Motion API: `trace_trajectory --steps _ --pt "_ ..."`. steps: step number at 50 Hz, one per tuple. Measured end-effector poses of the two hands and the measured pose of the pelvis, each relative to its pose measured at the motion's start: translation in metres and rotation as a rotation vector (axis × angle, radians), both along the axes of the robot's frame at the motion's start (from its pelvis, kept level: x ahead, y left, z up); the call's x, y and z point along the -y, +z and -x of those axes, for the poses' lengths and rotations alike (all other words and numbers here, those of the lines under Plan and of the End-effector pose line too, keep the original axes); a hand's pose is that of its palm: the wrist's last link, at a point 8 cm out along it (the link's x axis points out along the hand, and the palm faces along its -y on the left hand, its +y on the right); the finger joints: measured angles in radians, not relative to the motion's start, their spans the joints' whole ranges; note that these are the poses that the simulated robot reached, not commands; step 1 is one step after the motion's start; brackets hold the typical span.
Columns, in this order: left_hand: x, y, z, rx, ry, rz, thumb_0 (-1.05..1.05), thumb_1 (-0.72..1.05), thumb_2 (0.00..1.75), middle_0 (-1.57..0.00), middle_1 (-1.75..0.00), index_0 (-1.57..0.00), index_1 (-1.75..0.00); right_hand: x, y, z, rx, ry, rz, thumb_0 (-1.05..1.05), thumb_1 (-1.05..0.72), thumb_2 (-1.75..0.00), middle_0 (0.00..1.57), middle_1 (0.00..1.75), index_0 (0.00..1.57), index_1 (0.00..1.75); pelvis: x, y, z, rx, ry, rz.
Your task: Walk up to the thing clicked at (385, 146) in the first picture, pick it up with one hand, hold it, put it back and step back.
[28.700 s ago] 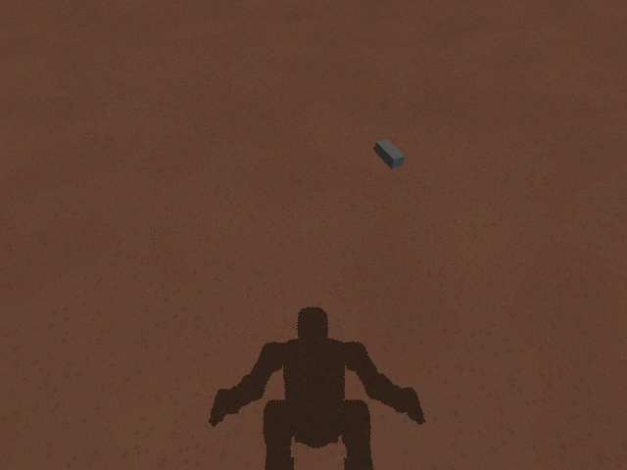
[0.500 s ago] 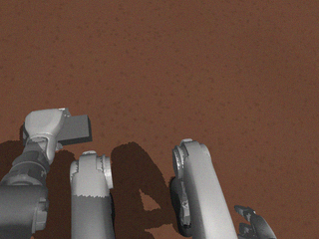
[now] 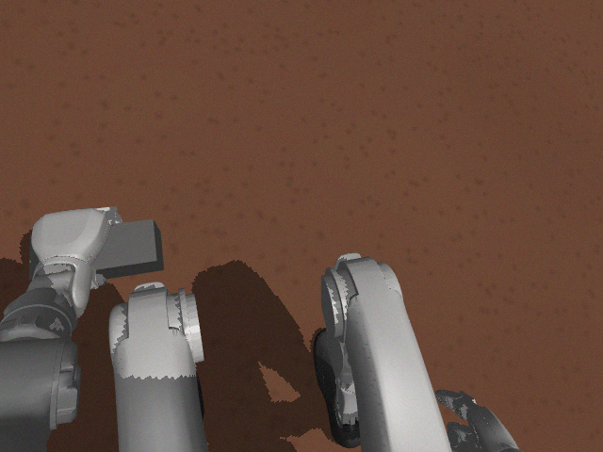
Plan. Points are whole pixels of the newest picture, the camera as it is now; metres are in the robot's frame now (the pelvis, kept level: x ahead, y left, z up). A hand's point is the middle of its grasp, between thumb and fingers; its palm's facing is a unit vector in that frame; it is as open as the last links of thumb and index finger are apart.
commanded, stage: rest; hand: left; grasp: from above
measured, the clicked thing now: (101, 253) +0.40 +0.25 -0.23
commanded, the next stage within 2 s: open in 1.06 s
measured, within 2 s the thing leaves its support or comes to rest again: rests again in 0.86 s
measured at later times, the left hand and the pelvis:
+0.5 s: hand (103, 251) +0.40 +0.24 -0.24, palm faces -0.46 -0.12 -0.88, open 9.7 cm; pelvis +0.01 +0.00 -0.03, yaw -2 degrees
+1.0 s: hand (104, 251) +0.41 +0.25 -0.25, palm faces -0.43 -0.11 -0.90, open 9.6 cm; pelvis +0.01 +0.01 -0.03, yaw -4 degrees
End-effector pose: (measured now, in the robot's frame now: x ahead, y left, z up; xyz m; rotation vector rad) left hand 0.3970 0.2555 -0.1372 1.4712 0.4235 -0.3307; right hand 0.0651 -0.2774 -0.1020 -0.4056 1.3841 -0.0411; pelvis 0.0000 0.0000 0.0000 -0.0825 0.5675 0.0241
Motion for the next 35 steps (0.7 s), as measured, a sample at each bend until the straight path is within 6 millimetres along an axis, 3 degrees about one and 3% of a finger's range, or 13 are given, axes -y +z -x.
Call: trace_trajectory --steps 11,19,35 --pt "0.004 -0.016 -0.008 -0.003 0.033 -0.01 -0.03 0.01 0.52 -0.74 -0.53 -0.76 -0.47 -0.002 -0.014 -0.005 -0.013 0.043 -0.036 0.0 -0.9 -0.9 0.2 0.3 0.2 0.3 0.002 -0.01 -0.004 0.004 -0.007 -0.002" --pt "0.006 -0.028 -0.017 0.007 0.049 0.015 -0.03 0.01 0.53 -0.73 -0.54 -0.75 -0.48 -0.001 -0.02 0.004 -0.047 0.082 -0.051 0.0 -0.9 -0.9 0.2 0.3 0.2 0.3 0.003 -0.022 -0.005 0.031 -0.014 0.007" --pt "0.01 -0.056 -0.007 0.015 0.004 0.027 -0.04 0.03 0.46 -0.76 -0.5 -0.78 -0.44 -0.004 -0.018 0.017 -0.102 0.128 -0.063 0.0 -0.9 -0.9 0.2 0.3 0.2 0.3 -0.002 -0.032 -0.008 0.055 -0.026 0.032"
